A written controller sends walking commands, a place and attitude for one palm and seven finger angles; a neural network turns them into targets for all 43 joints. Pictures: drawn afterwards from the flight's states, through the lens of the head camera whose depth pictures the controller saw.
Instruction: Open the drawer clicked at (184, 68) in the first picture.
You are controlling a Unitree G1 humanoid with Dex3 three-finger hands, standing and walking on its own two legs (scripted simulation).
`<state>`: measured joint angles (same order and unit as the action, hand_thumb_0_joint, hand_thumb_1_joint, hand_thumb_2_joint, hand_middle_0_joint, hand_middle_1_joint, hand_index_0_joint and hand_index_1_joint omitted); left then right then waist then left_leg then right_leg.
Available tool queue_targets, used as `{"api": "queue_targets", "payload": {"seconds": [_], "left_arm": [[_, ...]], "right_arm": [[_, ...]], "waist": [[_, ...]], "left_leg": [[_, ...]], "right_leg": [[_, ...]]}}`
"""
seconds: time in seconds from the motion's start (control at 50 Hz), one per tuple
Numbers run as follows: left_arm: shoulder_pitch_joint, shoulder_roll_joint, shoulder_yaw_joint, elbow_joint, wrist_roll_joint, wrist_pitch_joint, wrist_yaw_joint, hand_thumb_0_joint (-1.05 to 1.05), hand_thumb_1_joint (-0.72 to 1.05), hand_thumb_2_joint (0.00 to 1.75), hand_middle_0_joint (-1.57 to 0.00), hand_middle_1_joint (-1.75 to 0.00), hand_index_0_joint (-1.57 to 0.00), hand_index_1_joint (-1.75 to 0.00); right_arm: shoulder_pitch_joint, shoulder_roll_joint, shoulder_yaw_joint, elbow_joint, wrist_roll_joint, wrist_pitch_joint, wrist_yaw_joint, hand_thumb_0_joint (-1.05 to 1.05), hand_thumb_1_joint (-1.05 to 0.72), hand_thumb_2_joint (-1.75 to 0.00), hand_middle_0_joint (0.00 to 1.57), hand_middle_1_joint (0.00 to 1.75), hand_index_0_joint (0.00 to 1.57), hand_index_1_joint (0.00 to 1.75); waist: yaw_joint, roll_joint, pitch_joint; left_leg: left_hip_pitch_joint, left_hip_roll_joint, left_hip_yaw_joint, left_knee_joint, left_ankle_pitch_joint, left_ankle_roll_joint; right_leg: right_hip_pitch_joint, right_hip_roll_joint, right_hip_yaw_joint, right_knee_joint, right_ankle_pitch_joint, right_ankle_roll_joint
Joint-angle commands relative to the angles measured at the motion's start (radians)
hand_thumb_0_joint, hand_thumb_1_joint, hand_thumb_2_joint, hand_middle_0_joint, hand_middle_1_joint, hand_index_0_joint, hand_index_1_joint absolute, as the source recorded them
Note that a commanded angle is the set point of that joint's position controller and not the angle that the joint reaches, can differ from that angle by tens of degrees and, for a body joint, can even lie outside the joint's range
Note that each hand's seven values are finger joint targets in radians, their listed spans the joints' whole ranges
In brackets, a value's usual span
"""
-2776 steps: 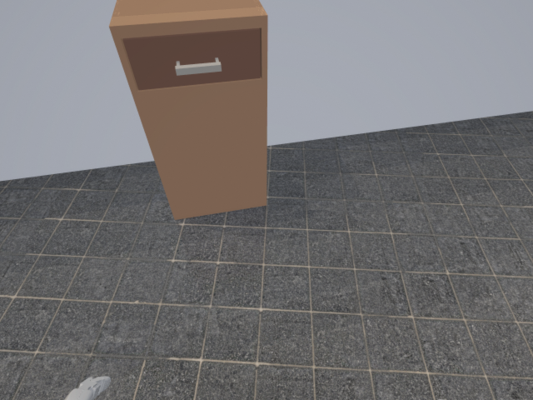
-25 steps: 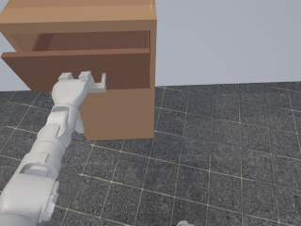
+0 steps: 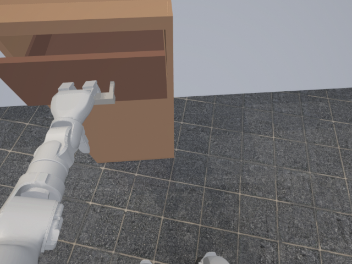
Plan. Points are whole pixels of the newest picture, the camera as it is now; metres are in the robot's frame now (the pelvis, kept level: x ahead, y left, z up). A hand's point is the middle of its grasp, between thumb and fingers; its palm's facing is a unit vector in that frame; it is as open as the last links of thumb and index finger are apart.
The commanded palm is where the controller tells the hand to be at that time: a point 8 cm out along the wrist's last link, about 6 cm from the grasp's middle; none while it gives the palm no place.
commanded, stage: re-aim the fingers above the handle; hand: left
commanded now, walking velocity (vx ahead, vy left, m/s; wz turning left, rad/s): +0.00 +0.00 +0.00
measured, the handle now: (87, 92) +0.53 +0.22 +0.03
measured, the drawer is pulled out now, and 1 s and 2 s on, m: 0.09 0.10 0.10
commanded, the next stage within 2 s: lower the fingers behind the handle in 1.46 s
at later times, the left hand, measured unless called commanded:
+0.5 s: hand (87, 119) +0.45 +0.21 +0.01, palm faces -0.08 -0.06 -0.99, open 14.0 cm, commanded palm +0.44 +0.19 +0.07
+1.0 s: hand (92, 119) +0.45 +0.20 +0.01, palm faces -0.07 -0.06 -1.00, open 14.0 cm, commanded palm +0.43 +0.20 +0.07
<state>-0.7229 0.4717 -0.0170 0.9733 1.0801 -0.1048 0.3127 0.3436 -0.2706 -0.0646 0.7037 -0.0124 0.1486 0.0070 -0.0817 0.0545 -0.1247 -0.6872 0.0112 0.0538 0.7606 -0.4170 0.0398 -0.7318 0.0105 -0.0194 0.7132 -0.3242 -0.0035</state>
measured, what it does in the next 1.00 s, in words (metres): stands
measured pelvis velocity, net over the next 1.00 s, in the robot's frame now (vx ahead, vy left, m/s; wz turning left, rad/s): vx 0.00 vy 0.00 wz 0.00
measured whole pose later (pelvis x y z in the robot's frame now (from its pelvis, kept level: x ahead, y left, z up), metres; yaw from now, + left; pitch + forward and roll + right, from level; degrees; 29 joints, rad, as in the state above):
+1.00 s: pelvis +0.00 +0.00 +0.00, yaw +0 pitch +18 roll -1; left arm -0.70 0.41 -0.04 0.95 1.08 -0.06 0.33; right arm 0.32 -0.26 -0.06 0.70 -0.02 0.14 0.01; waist -0.07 0.06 -0.12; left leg -0.64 0.01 0.05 0.74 -0.41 0.03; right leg -0.69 0.01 -0.02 0.70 -0.32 -0.01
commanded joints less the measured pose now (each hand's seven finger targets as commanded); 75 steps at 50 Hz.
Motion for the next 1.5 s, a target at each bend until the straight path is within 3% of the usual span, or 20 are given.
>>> {"api": "queue_targets", "payload": {"seconds": [0.0,0.18,0.24,0.26,0.34,0.44,0.5,0.54,0.58,0.64,0.68,0.74,0.84,0.86,1.02,1.08,1.18,1.22,1.26,1.48], "left_arm": [[-0.397,0.209,0.043,-0.179,-0.003,-0.015,0.045,0.00,-0.50,0.30,-0.30,-1.20,-0.30,-1.20],[-0.443,0.148,-0.003,-0.194,0.001,-0.021,0.048,0.00,-0.50,0.30,-0.30,-1.20,-0.30,-1.20],[-0.442,0.153,0.007,-0.199,-0.001,-0.019,0.051,0.00,-0.50,0.30,-0.30,-1.20,-0.30,-1.20],[-0.463,0.150,0.001,-0.231,0.000,-0.024,0.050,0.00,-0.50,0.30,-0.30,-1.20,-0.30,-1.20],[-0.411,0.123,-0.010,-0.225,-0.010,-0.021,0.044,0.00,-0.50,0.30,-0.30,-1.20,-0.30,-1.20],[-0.431,-0.022,-0.115,-0.270,-0.036,-0.018,0.041,0.00,-0.50,0.30,-0.30,-1.20,-0.30,-1.20],[-0.454,0.050,-0.056,-0.256,-0.020,-0.008,0.054,0.00,-0.50,0.30,-0.30,-1.20,-0.30,-1.20],[-0.456,0.047,-0.057,-0.253,-0.008,0.005,0.069,0.00,-0.50,0.30,-0.30,-1.20,-0.30,-1.20],[-0.422,0.119,0.004,-0.192,0.006,0.030,0.088,0.00,-0.50,0.30,-0.30,-1.20,-0.30,-1.20],[-0.452,0.082,-0.026,-0.242,0.000,0.037,0.092,0.00,-0.50,0.30,-0.30,-1.20,-0.30,-1.20],[-0.435,0.092,-0.014,-0.240,-0.007,0.044,0.088,0.00,-0.50,0.30,-0.30,-1.20,-0.30,-1.20],[-0.402,0.119,0.004,-0.191,-0.006,0.057,0.079,0.00,-0.50,0.30,-0.30,-1.20,-0.30,-1.20],[-0.405,0.134,0.009,-0.221,0.002,0.040,0.072,0.00,-0.50,0.30,-0.30,-1.20,-0.30,-1.20],[-0.396,0.170,0.044,-0.224,0.002,0.036,0.072,0.00,-0.50,0.30,-0.30,-1.20,-0.30,-1.20],[-0.391,0.142,0.018,-0.242,0.009,0.019,0.082,0.00,-0.50,0.30,-0.30,-1.20,-0.30,-1.20],[-0.396,0.161,0.029,-0.202,0.005,0.029,0.085,0.00,-0.50,0.30,-0.30,-1.20,-0.30,-1.20],[-0.437,0.180,0.035,-0.205,0.010,0.036,0.088,0.00,-0.50,0.30,-0.30,-1.20,-0.30,-1.20],[-0.438,0.139,0.003,-0.183,0.003,0.044,0.084,0.00,-0.50,0.30,-0.30,-1.20,-0.30,-1.20],[-0.452,0.178,0.030,-0.183,0.001,0.043,0.081,0.00,-0.50,0.30,-0.30,-1.20,-0.30,-1.20],[-0.463,0.164,0.011,-0.148,0.013,0.031,0.074,0.00,-0.50,0.30,-0.30,-1.20,-0.30,-1.20]], "right_arm": [[0.136,-0.146,-0.056,-0.056,-0.002,-0.023,-0.008,0.00,-0.90,-0.90,0.20,0.30,0.20,0.30],[0.144,-0.143,-0.061,-0.047,-0.003,-0.033,-0.005,0.00,-0.90,-0.90,0.20,0.30,0.20,0.30],[0.144,-0.143,-0.062,-0.045,-0.007,-0.035,-0.002,0.00,-0.90,-0.90,0.20,0.30,0.20,0.30],[0.142,-0.143,-0.063,-0.047,-0.009,-0.036,-0.004,0.00,-0.90,-0.90,0.20,0.30,0.20,0.30],[0.136,-0.136,-0.061,-0.049,-0.007,-0.034,0.000,0.00,-0.90,-0.90,0.20,0.30,0.20,0.30],[0.128,-0.126,-0.069,-0.044,-0.008,-0.040,0.010,0.00,-0.90,-0.90,0.20,0.30,0.20,0.30],[0.132,-0.130,-0.065,-0.032,-0.012,-0.034,0.009,0.00,-0.90,-0.90,0.20,0.30,0.20,0.30],[0.123,-0.126,-0.060,-0.038,-0.015,-0.030,0.012,0.00,-0.90,-0.90,0.20,0.30,0.20,0.30],[0.118,-0.132,-0.055,-0.032,-0.011,-0.024,0.011,0.00,-0.90,-0.90,0.20,0.30,0.20,0.30],[0.109,-0.124,-0.056,-0.049,-0.011,-0.030,0.010,0.00,-0.90,-0.90,0.20,0.30,0.20,0.30],[0.107,-0.123,-0.057,-0.055,-0.009,-0.027,0.011,0.00,-0.90,-0.90,0.20,0.30,0.20,0.30],[0.099,-0.126,-0.050,-0.059,-0.005,-0.026,0.005,0.00,-0.90,-0.90,0.20,0.30,0.20,0.30],[0.093,-0.126,-0.050,-0.067,-0.006,-0.030,-0.001,0.00,-0.90,-0.90,0.20,0.30,0.20,0.30],[0.092,-0.129,-0.051,-0.064,-0.008,-0.029,-0.003,0.00,-0.90,-0.90,0.20,0.30,0.20,0.30],[0.096,-0.126,-0.056,-0.061,-0.004,-0.038,-0.004,0.00,-0.90,-0.90,0.20,0.30,0.20,0.30],[0.102,-0.132,-0.054,-0.051,-0.003,-0.037,-0.005,0.00,-0.90,-0.90,0.20,0.30,0.20,0.30],[0.108,-0.135,-0.055,-0.045,-0.002,-0.040,-0.007,0.00,-0.90,-0.90,0.20,0.30,0.20,0.30],[0.107,-0.132,-0.055,-0.043,0.000,-0.041,-0.007,0.00,-0.90,-0.90,0.20,0.30,0.20,0.30],[0.103,-0.140,-0.054,-0.039,-0.001,-0.041,-0.009,0.00,-0.90,-0.90,0.20,0.30,0.20,0.30],[0.111,-0.136,-0.049,-0.051,0.002,-0.049,-0.012,0.00,-0.90,-0.90,0.20,0.30,0.20,0.30]], "waist": [[-0.016,0.016,-0.447],[-0.031,0.039,-0.438],[-0.029,0.013,-0.451],[-0.024,0.048,-0.477],[-0.019,0.029,-0.451],[-0.044,0.014,-0.440],[-0.030,0.023,-0.444],[-0.026,0.030,-0.450],[-0.015,0.011,-0.412],[-0.018,0.005,-0.455],[-0.014,0.018,-0.468],[-0.013,-0.038,-0.425],[-0.005,-0.008,-0.442],[0.004,-0.019,-0.450],[-0.001,0.017,-0.448],[-0.011,-0.025,-0.428],[-0.013,-0.009,-0.465],[-0.024,-0.019,-0.426],[-0.019,-0.020,-0.424],[-0.027,-0.019,-0.408]], "left_leg": [[0.259,-0.018,-0.036,-0.040,0.546,0.000],[0.298,-0.007,-0.054,-0.033,0.571,-0.009],[0.303,-0.004,-0.056,-0.034,0.563,-0.008],[0.324,-0.004,-0.059,-0.033,0.605,-0.012],[0.325,-0.002,-0.060,-0.034,0.624,-0.014],[0.378,0.006,-0.075,-0.036,0.647,-0.017],[0.366,0.003,-0.072,-0.036,0.664,-0.020],[0.354,-0.002,-0.068,-0.037,0.658,-0.019],[0.305,-0.007,-0.059,-0.040,0.618,-0.017],[0.318,-0.010,-0.052,-0.046,0.632,-0.011],[0.336,-0.009,-0.052,-0.039,0.661,-0.011],[0.273,-0.017,-0.039,-0.056,0.572,-0.003],[0.280,-0.021,-0.030,-0.061,0.572,0.000],[0.281,-0.019,-0.031,-0.058,0.595,0.001],[0.288,-0.021,-0.030,-0.060,0.572,-0.002],[0.253,-0.024,-0.027,-0.060,0.536,0.000],[0.260,-0.026,-0.028,-0.058,0.535,0.001],[0.248,-0.027,-0.027,-0.065,0.500,0.001],[0.242,-0.028,-0.026,-0.064,0.493,0.003],[0.221,-0.031,-0.028,-0.059,0.447,0.004]], "right_leg": [[0.231,0.041,-0.002,-0.030,0.401,-0.039],[0.172,0.046,-0.014,-0.024,0.364,-0.044],[0.177,0.046,-0.015,-0.029,0.359,-0.041],[0.181,0.045,-0.015,-0.023,0.375,-0.044],[0.189,0.047,-0.018,-0.029,0.382,-0.042],[0.158,0.048,-0.025,-0.043,0.371,-0.037],[0.169,0.045,-0.026,-0.031,0.389,-0.041],[0.182,0.044,-0.025,-0.029,0.397,-0.043],[0.198,0.046,-0.023,-0.021,0.398,-0.047],[0.239,0.040,-0.017,-0.029,0.436,-0.042],[0.251,0.043,-0.016,-0.025,0.454,-0.042],[0.279,0.039,-0.011,-0.040,0.442,-0.038],[0.298,0.037,-0.002,-0.041,0.460,-0.039],[0.310,0.036,0.000,-0.039,0.476,-0.040],[0.287,0.040,0.000,-0.040,0.447,-0.040],[0.294,0.040,0.003,-0.042,0.446,-0.036],[0.298,0.039,0.005,-0.037,0.444,-0.035],[0.281,0.040,0.001,-0.049,0.418,-0.034],[0.288,0.039,0.006,-0.049,0.417,-0.037],[0.250,0.042,0.005,-0.044,0.369,-0.034]]}}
